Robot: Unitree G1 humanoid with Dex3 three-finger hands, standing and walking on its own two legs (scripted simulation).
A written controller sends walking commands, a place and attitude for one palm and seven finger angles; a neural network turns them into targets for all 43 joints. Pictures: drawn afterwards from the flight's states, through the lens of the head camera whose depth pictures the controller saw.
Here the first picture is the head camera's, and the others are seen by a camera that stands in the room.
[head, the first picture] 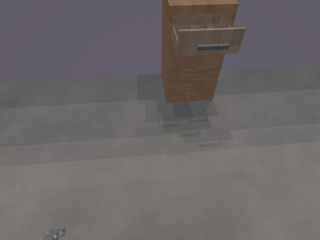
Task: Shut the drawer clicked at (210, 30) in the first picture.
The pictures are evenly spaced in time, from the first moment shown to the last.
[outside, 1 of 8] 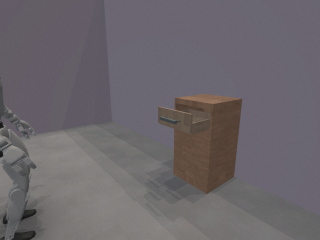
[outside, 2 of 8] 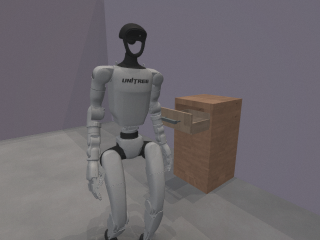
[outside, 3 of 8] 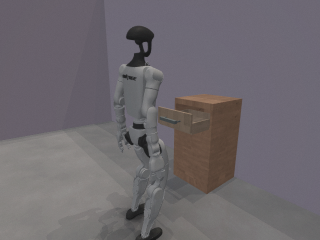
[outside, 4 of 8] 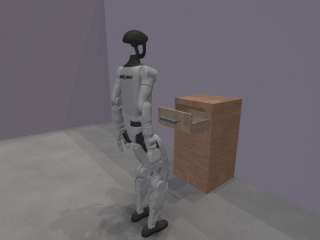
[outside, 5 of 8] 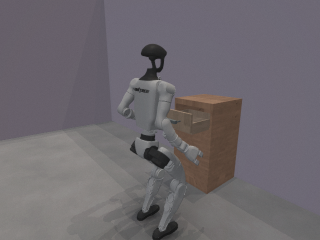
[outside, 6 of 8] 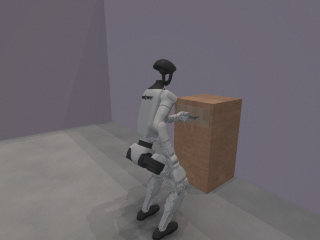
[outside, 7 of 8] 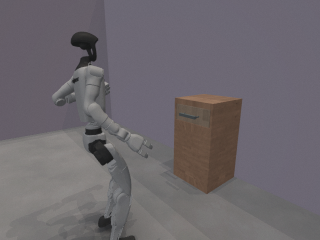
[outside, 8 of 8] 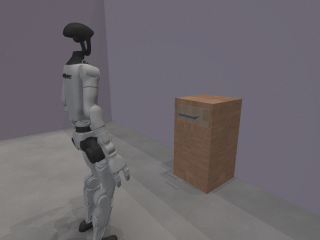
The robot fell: no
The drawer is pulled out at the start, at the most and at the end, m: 0.23 0.23 0.00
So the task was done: yes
